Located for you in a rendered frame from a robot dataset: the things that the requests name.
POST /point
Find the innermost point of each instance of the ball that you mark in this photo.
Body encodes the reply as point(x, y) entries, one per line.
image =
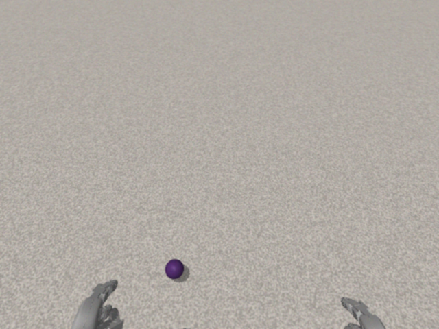
point(174, 269)

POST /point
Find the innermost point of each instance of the right robot hand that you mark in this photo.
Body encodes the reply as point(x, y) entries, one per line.
point(362, 314)

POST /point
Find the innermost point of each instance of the left robot hand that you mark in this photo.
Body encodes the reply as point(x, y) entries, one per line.
point(91, 313)

